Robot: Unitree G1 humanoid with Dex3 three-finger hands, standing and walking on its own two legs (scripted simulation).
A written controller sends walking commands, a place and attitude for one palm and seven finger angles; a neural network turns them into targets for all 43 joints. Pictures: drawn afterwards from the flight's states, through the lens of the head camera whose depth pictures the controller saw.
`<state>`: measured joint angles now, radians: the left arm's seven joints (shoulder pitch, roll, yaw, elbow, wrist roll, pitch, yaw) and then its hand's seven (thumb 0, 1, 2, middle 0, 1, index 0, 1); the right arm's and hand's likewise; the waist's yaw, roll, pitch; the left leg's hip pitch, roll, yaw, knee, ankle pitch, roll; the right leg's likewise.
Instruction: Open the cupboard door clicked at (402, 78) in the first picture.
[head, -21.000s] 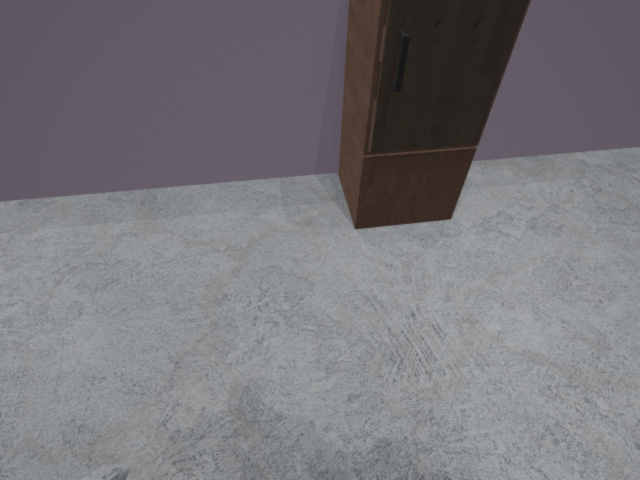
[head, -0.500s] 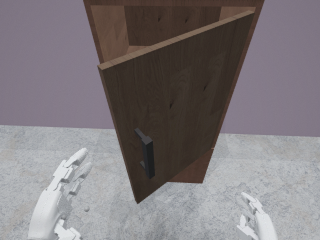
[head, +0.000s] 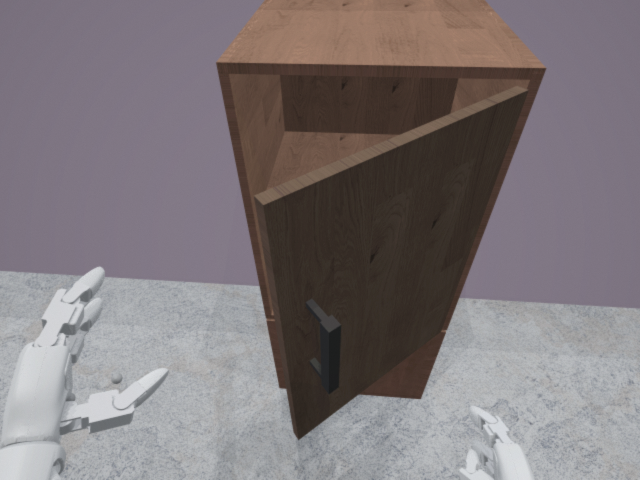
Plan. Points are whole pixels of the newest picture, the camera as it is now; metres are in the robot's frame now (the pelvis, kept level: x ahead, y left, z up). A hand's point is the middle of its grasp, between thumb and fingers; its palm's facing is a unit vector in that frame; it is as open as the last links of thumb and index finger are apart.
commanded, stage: draw the hand back to the body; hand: left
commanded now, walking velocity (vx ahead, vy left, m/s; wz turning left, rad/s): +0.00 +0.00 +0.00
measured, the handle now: (322, 348) +0.30 +0.04 +0.00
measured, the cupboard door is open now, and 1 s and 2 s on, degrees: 41 41 41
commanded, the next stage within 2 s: step back with the hand held close in 0.62 s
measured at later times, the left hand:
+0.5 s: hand (78, 345) +0.19 +0.25 +0.16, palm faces +0.41 -0.83 -0.38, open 7.6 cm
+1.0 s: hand (100, 354) +0.18 +0.23 +0.16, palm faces +0.35 -0.81 -0.47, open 7.4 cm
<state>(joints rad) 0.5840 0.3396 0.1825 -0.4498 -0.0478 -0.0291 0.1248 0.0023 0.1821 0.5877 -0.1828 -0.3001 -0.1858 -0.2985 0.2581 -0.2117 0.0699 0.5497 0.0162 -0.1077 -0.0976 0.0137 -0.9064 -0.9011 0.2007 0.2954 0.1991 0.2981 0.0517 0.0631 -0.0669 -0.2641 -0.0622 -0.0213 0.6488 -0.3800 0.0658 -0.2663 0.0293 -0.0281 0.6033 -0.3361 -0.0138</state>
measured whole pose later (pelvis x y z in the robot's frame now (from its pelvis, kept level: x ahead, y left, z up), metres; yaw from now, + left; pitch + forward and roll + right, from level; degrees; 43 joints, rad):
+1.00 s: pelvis -0.02 -0.02 +0.02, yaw -1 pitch +0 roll -1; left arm 0.53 0.37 0.35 -0.40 -0.04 -0.14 0.11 0.02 0.89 0.89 -0.21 -0.30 -0.21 -0.30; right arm 0.17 -0.26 0.00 0.60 0.01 -0.04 -0.07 0.01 -0.91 -0.90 0.20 0.30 0.20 0.30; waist 0.00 0.06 0.01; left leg -0.21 -0.03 -0.02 0.47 -0.25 0.03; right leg -0.21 0.06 -0.02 0.40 -0.18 -0.04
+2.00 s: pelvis -0.22 -0.01 +0.02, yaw +0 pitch +4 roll +1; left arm 0.54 0.42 0.44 -0.46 -0.02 -0.17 0.17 0.01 0.89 0.89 -0.21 -0.30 -0.22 -0.30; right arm 0.20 -0.25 -0.02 0.64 -0.01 -0.03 -0.08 0.01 -0.91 -0.90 0.20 0.30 0.20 0.30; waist 0.01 -0.06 -0.03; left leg -0.41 -0.01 0.01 0.83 -0.42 -0.02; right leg -0.29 0.03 0.03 0.44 -0.21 -0.04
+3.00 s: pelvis -0.34 +0.00 +0.00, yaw +2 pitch +0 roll +1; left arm 0.29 0.25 0.11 0.36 0.04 0.03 0.02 0.01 0.90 0.90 -0.20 -0.30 -0.20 -0.30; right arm 0.22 -0.21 -0.01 0.79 -0.03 0.01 0.02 0.01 -0.91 -0.90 0.20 0.30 0.20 0.30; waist -0.02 0.05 -0.03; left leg -0.36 0.02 0.06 0.77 -0.47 0.00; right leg -0.32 -0.06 -0.13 0.67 -0.34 -0.04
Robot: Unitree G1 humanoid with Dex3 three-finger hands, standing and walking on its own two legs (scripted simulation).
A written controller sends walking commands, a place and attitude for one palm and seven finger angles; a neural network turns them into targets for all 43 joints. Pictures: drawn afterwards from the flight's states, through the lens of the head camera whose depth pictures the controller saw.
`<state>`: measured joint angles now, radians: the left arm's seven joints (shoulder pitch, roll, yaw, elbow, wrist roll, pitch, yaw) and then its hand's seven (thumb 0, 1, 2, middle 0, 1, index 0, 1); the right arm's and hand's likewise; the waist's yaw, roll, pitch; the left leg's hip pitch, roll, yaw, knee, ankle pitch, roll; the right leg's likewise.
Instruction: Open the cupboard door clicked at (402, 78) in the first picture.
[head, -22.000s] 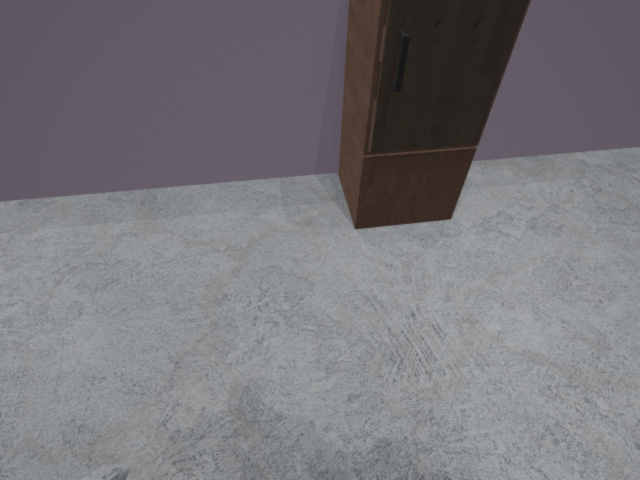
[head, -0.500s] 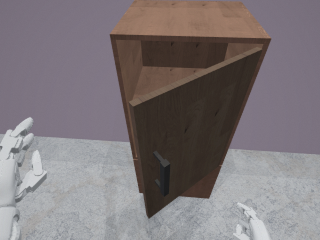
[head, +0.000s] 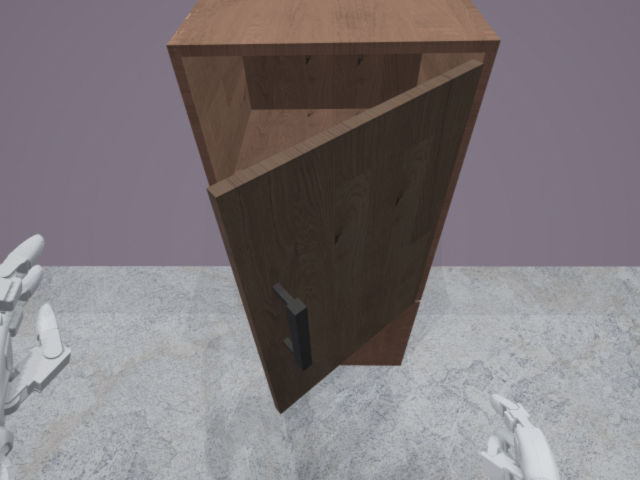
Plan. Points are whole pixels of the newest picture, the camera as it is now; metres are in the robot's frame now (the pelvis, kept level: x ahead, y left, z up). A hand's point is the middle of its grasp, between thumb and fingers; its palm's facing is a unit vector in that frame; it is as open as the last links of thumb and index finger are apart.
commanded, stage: step back with the hand held close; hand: left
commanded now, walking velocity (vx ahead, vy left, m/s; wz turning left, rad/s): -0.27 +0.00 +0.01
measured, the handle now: (292, 329) +0.32 +0.07 -0.01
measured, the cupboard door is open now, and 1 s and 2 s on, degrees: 41 41 41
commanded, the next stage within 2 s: stop stepping back and stand still in 0.94 s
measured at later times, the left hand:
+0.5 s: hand out of the picture +0.12 +0.31 +0.15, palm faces +0.48 -0.74 -0.48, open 7.4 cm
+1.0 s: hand out of the picture +0.00 +0.29 +0.15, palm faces +0.46 -0.75 -0.47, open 7.4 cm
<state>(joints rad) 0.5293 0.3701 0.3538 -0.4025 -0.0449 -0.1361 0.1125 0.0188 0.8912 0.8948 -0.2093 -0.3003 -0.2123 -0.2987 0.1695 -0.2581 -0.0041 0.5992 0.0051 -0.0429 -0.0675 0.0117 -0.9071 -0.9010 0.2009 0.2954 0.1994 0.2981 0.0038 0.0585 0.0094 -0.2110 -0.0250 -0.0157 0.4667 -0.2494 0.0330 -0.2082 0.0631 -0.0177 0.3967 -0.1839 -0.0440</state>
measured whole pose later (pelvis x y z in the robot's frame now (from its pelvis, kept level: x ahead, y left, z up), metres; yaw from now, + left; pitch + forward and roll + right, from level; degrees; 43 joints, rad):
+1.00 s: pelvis -0.20 +0.01 +0.00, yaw +1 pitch +4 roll +1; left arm 0.54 0.42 0.44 -0.46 -0.02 -0.17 0.17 0.01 0.89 0.89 -0.21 -0.30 -0.22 -0.30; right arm 0.20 -0.25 -0.02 0.64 -0.01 -0.03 -0.08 0.01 -0.91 -0.90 0.20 0.30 0.20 0.30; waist 0.01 -0.06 -0.03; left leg -0.41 -0.01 0.01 0.83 -0.42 -0.02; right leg -0.29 0.03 0.03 0.44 -0.21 -0.04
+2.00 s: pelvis -0.31 +0.01 -0.02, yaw +3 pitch +0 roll +1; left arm 0.29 0.25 0.11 0.36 0.04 0.03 0.02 0.01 0.90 0.90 -0.20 -0.30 -0.20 -0.30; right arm 0.22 -0.21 -0.01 0.79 -0.03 0.01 0.02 0.01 -0.91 -0.90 0.20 0.30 0.20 0.30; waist -0.02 0.05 -0.03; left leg -0.36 0.02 0.06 0.77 -0.47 0.00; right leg -0.32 -0.06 -0.13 0.67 -0.34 -0.04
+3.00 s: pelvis -0.31 +0.03 +0.00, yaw +2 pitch -2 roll +0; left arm 0.27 0.14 0.01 1.16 0.01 0.00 0.03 0.01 0.91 0.89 -0.20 -0.30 -0.20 -0.30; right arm 0.30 -0.13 0.00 1.16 -0.03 0.00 -0.02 0.00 -0.91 -0.90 0.20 0.29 0.20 0.30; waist -0.01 0.01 0.05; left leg -0.17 0.02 0.08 0.40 -0.20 0.01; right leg -0.18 -0.03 -0.10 0.42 -0.21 -0.02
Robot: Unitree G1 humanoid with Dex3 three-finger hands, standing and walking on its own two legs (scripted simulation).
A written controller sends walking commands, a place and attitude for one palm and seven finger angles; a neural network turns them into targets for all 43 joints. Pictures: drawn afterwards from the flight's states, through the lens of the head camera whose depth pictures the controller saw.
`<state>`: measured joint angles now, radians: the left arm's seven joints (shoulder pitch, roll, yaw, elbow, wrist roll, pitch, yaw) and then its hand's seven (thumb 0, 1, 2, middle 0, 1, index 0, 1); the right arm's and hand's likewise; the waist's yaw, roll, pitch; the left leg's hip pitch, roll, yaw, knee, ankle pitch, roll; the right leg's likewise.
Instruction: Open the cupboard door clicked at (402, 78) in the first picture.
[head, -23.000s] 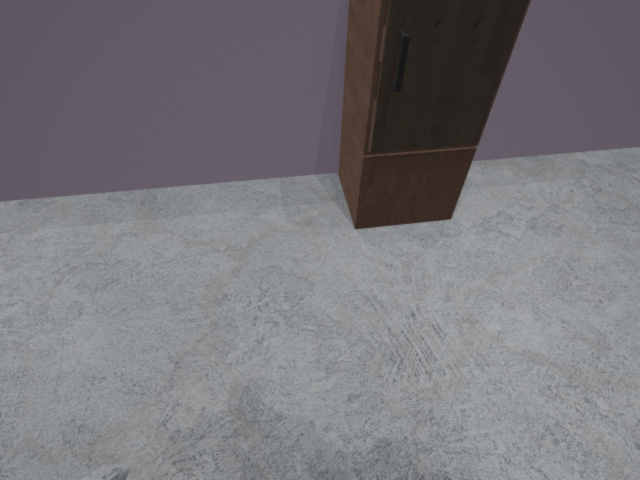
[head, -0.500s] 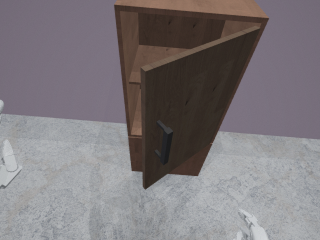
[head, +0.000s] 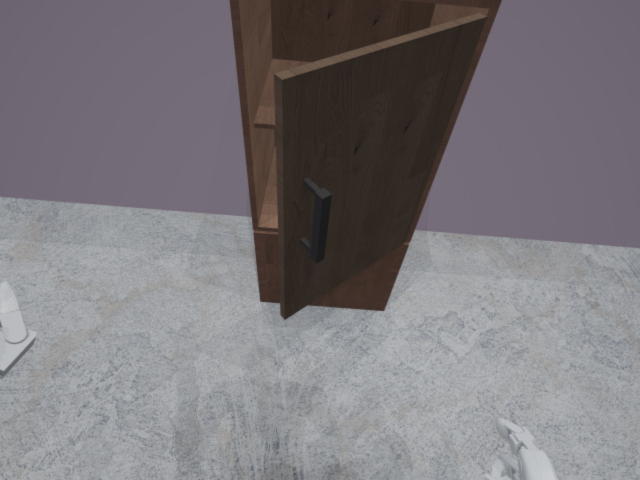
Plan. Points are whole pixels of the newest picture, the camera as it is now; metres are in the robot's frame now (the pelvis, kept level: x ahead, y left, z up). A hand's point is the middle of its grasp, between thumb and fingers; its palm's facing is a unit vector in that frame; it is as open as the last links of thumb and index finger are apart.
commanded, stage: stop stepping back and stand still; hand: left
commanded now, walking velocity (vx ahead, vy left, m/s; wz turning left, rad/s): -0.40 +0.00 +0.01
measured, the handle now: (313, 222) +0.52 +0.05 -0.01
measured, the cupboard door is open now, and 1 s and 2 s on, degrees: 41 41 41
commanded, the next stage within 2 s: let the arm hang, fingers relaxed in 0.74 s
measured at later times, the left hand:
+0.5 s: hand out of the picture +0.08 +0.28 +0.14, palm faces +0.47 -0.79 -0.39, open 7.4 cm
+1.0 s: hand out of the picture +0.06 +0.24 -0.07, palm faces +0.14 -0.91 -0.38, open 7.4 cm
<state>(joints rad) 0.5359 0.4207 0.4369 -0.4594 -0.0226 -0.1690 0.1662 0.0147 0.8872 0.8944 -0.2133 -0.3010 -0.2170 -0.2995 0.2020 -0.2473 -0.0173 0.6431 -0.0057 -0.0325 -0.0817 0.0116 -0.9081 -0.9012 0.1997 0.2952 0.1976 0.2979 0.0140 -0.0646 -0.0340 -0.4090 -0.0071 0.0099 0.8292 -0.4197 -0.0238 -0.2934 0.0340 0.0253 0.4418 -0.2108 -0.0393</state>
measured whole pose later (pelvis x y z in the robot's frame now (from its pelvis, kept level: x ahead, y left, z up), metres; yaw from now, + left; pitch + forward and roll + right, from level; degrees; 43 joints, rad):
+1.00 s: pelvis -0.12 +0.01 -0.02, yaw +3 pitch +0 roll +1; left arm 0.29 0.25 0.11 0.36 0.04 0.03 0.02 0.01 0.90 0.90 -0.20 -0.30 -0.20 -0.30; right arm 0.22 -0.21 -0.01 0.79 -0.03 0.01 0.02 0.01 -0.91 -0.90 0.20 0.30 0.20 0.30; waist -0.02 0.05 -0.03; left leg -0.36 0.02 0.06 0.77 -0.47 0.00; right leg -0.32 -0.06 -0.13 0.67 -0.34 -0.04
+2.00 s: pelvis -0.12 +0.02 +0.00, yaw +1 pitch -2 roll +0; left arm 0.27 0.14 0.01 1.16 0.01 0.00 0.03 0.01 0.91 0.89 -0.20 -0.30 -0.20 -0.30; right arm 0.30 -0.13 0.00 1.16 -0.03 0.00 -0.02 0.00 -0.91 -0.90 0.20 0.29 0.20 0.30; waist -0.01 0.01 0.05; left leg -0.17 0.02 0.08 0.40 -0.20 0.01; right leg -0.18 -0.03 -0.10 0.42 -0.21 -0.02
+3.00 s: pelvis -0.12 +0.02 -0.01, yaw -8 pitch +0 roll +2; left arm 0.23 0.18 0.08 1.05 0.03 0.06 -0.01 0.01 0.91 0.89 -0.20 -0.30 -0.20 -0.30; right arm 0.23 -0.17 -0.05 1.05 -0.03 0.02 -0.04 0.00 -0.91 -0.90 0.20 0.29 0.20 0.30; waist 0.01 0.00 0.09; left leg -0.23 0.07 0.22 0.54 -0.29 0.00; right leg -0.36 0.00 -0.01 0.73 -0.38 -0.02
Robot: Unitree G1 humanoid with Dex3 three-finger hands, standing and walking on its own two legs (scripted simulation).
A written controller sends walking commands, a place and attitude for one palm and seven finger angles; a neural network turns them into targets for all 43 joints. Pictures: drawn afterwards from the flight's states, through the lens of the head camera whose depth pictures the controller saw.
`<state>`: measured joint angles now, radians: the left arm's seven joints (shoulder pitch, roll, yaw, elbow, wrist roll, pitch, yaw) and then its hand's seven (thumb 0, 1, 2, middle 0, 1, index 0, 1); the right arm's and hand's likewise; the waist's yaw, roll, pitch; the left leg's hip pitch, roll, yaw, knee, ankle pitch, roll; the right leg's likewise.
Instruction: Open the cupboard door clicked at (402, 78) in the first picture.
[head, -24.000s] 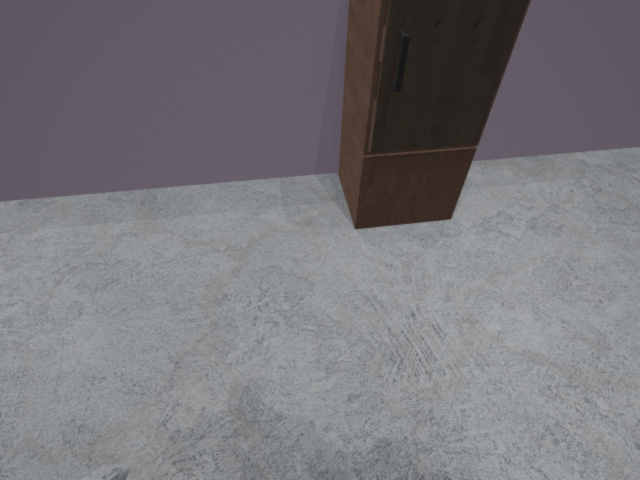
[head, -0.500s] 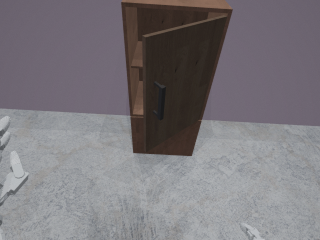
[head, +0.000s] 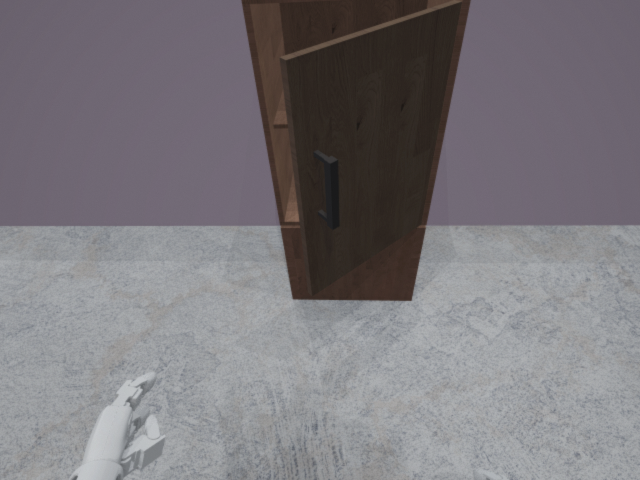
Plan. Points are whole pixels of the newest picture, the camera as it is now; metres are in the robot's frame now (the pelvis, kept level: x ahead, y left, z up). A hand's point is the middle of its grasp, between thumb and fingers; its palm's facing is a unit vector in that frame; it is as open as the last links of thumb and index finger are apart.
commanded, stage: let the arm hang, fingers relaxed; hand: left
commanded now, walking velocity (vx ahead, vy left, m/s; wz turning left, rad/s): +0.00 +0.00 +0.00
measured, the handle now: (326, 190) +0.64 +0.01 +0.00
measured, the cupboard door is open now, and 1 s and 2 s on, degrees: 41 41 41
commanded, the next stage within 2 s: look to check the result in 0.94 s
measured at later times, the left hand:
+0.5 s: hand out of the picture +0.00 +0.22 -0.15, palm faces +0.01 -0.96 -0.27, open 7.3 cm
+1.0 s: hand out of the picture +0.00 +0.19 -0.16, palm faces +0.00 -0.98 -0.19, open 7.3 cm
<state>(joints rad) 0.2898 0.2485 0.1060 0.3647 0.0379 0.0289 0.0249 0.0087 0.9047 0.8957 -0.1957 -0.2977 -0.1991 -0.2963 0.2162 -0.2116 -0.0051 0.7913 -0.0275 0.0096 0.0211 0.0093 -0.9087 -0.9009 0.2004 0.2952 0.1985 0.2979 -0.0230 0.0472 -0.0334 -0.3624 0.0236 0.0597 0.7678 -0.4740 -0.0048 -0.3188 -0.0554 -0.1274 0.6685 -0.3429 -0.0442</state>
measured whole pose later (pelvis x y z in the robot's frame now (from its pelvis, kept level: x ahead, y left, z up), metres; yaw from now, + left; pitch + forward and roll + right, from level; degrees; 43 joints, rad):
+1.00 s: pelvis +0.00 +0.02 +0.02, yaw -2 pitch -2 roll +0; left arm 0.27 0.14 0.01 1.16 0.01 0.00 0.03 0.01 0.91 0.89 -0.20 -0.30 -0.20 -0.30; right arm 0.30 -0.13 0.00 1.16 -0.03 0.00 -0.02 0.00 -0.91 -0.90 0.20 0.29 0.20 0.30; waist -0.01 0.01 0.05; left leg -0.17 0.02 0.08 0.40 -0.20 0.01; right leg -0.18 -0.03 -0.10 0.42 -0.21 -0.02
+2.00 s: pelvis +0.00 +0.01 +0.01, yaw -10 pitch +0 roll +2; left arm 0.23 0.18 0.08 1.05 0.03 0.06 -0.01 0.01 0.91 0.89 -0.20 -0.30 -0.20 -0.30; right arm 0.23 -0.17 -0.05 1.05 -0.03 0.02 -0.04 0.00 -0.91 -0.90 0.20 0.29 0.20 0.30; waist 0.01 0.00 0.09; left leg -0.23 0.07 0.22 0.54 -0.29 0.00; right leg -0.36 0.00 -0.01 0.73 -0.38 -0.02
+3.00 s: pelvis +0.02 -0.01 +0.00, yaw -46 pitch +1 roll +0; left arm 0.15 0.28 0.07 0.88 0.02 0.04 -0.04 0.01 0.91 0.90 -0.20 -0.30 -0.20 -0.30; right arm 0.28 -0.25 -0.04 0.91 -0.02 0.03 -0.02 0.01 -0.91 -0.90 0.20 0.30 0.20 0.30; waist -0.02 0.01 0.09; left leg -0.29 0.13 0.13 0.71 -0.44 -0.06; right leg -0.32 -0.02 -0.03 0.60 -0.28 -0.01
